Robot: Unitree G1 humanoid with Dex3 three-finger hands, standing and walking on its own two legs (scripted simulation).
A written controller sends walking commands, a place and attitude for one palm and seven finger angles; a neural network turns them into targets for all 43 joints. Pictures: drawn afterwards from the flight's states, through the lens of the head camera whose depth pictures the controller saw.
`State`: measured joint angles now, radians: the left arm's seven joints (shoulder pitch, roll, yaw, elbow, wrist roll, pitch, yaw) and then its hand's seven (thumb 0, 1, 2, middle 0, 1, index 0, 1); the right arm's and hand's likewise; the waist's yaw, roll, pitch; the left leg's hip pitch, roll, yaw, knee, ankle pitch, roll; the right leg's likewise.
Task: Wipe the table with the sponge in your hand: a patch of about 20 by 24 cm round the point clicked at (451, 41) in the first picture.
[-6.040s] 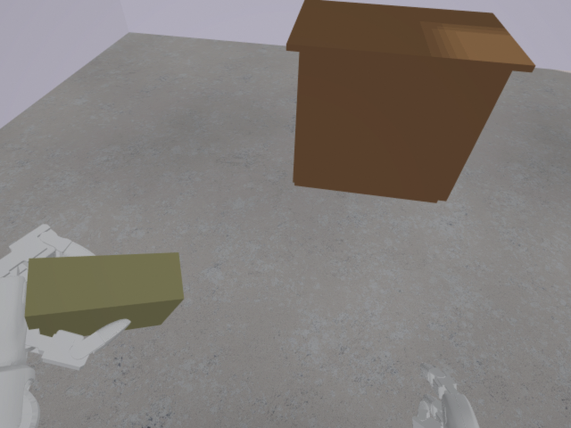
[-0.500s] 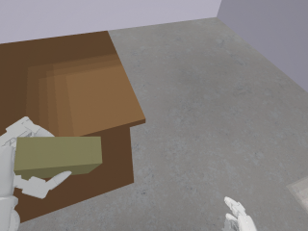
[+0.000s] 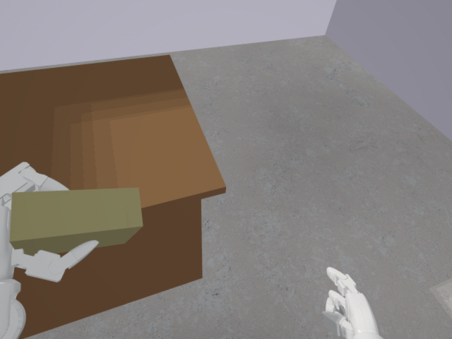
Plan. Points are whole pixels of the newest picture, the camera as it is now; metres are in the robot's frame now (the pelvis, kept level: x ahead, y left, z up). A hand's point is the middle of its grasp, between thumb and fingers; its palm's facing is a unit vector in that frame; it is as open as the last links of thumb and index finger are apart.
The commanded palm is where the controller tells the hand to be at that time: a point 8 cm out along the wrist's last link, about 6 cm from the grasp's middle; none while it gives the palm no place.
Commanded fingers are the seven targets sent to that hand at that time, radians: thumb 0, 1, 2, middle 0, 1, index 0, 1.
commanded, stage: look again from close up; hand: left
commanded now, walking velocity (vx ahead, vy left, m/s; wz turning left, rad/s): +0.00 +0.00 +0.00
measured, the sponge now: (98, 221) +0.24 +0.20 +0.13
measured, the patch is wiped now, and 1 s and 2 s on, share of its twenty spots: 0.00 0.00 0.00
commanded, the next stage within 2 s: shuffle to correct the standing spot in 0.36 s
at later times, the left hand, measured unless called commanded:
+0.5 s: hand (61, 231) +0.21 +0.23 +0.16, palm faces +0.42 -0.83 -0.36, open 9.5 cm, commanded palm +0.15 +0.26 +0.18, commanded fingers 0.00 0.10 1.30 -1.20 -1.60 -1.20 -1.60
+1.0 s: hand (71, 199) +0.25 +0.24 +0.16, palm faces +0.39 -0.84 -0.38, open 9.5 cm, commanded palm +0.19 +0.28 +0.18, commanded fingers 0.00 0.10 1.30 -1.20 -1.60 -1.20 -1.60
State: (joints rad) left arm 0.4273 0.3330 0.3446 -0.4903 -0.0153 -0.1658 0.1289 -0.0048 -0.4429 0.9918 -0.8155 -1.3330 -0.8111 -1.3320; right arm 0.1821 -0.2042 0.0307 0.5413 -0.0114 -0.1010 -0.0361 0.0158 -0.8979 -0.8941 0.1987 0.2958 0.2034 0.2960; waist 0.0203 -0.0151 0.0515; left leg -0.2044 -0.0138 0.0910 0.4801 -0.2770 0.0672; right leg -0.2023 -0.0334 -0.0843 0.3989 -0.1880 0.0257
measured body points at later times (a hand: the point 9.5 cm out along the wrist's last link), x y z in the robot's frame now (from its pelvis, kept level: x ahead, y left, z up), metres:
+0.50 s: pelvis +0.00 -0.02 +0.00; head +0.00 -0.01 +0.45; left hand +0.18 +0.27 +0.18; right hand +0.16 -0.24 -0.08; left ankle -0.01 +0.06 -0.74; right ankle +0.01 -0.14 -0.74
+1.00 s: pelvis +0.04 +0.00 -0.02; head +0.05 +0.01 +0.43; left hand +0.23 +0.28 +0.18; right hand +0.21 -0.24 -0.09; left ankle +0.00 +0.07 -0.73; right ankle +0.01 -0.14 -0.74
